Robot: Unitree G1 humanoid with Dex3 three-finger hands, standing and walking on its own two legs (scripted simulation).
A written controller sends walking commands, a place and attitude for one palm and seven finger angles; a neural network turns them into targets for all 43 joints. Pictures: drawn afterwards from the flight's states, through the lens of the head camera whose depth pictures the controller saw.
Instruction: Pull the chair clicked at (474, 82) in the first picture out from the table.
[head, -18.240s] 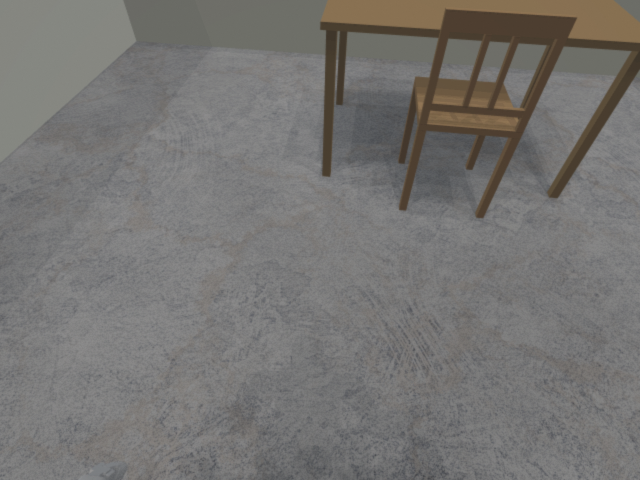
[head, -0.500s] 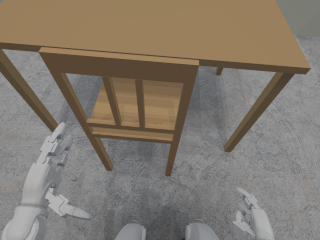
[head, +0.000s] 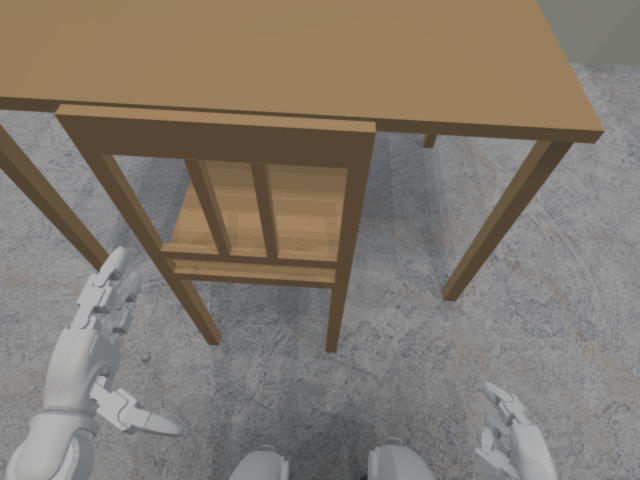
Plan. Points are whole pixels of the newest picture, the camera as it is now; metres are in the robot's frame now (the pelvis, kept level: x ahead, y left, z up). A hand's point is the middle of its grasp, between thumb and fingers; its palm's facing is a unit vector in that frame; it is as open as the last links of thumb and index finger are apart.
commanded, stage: raise the hand toward the chair's back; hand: left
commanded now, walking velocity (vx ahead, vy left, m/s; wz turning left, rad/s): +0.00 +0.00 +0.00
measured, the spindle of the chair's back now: (211, 210) +0.50 +0.20 -0.03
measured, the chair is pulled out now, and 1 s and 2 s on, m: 0.00 0.00 0.00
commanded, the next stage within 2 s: aim the fingers beside a spindle in 0.02 s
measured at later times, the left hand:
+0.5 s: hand (172, 329) +0.28 +0.19 +0.03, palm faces -0.02 -1.00 -0.06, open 16.9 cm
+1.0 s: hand (192, 304) +0.32 +0.18 +0.01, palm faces -0.02 -1.00 -0.05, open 16.9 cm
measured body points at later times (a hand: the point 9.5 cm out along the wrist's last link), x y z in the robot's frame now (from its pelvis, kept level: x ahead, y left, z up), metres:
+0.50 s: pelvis +0.00 -0.01 -0.01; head +0.09 -0.01 +0.43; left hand +0.28 +0.24 +0.04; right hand +0.16 -0.26 -0.10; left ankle -0.01 +0.11 -0.66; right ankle +0.04 -0.12 -0.66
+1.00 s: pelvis -0.01 +0.00 -0.02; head +0.10 +0.00 +0.42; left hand +0.32 +0.23 +0.01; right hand +0.14 -0.25 -0.12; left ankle -0.01 +0.11 -0.66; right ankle +0.04 -0.12 -0.66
